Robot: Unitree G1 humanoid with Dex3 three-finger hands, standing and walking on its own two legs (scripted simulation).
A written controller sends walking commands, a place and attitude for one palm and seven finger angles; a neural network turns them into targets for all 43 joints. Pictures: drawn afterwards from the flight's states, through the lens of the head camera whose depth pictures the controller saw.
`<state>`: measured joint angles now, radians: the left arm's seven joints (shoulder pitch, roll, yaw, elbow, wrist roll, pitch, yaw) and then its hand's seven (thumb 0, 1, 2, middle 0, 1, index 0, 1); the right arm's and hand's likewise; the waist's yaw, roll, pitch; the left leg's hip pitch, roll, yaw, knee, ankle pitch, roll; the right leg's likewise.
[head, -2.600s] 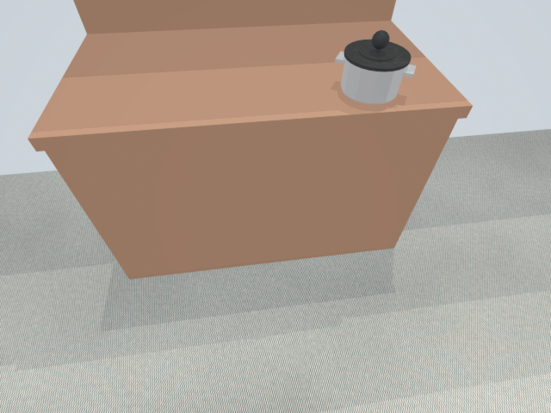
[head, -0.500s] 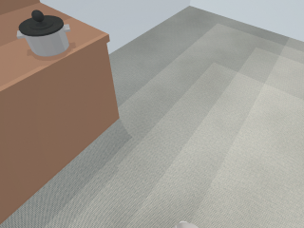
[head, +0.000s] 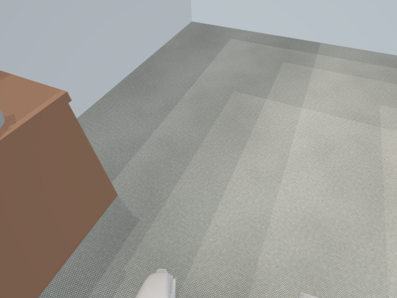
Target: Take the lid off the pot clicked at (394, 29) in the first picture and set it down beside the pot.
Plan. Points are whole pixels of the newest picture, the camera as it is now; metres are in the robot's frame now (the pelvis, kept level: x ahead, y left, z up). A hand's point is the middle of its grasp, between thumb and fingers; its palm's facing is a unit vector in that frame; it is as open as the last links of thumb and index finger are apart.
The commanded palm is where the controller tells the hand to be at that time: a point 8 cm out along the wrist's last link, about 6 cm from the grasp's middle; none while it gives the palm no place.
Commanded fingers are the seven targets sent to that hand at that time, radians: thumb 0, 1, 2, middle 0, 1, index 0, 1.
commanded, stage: walk to a spot facing it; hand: left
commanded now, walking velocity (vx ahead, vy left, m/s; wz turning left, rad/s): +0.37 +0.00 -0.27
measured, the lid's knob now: out of the picture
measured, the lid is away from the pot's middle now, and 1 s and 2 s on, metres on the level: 0.00 0.00 0.00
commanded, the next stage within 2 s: turn to face it in 0.62 s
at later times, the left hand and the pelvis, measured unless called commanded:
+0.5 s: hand (135, 221) +0.33 +0.22 -0.17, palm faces -0.17 -0.97 -0.17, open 7.4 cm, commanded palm none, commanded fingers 0.00 0.90 0.90 -0.20 -0.30 -0.20 -0.30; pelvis +0.23 +0.05 +0.00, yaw -13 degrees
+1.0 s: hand (195, 153) +0.59 +0.07 -0.16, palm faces -0.32 -0.93 -0.19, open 7.2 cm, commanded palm none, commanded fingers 0.00 0.90 0.90 -0.20 -0.30 -0.20 -0.30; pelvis +0.42 -0.05 -0.01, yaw -17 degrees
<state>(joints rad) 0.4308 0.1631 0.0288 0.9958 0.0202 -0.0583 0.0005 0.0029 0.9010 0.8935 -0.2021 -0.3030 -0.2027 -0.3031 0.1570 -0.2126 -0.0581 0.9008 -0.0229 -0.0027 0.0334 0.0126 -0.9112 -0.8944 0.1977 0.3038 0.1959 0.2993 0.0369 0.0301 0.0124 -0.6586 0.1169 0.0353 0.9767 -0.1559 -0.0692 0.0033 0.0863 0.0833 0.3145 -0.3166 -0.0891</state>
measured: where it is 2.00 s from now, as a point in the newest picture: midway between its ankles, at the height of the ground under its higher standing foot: (227, 255)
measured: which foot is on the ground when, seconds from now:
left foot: up 0.00-0.16, down 0.18-0.74, up 0.76-1.00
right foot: down 0.00-0.16, up 0.18-0.70, down 0.72-1.00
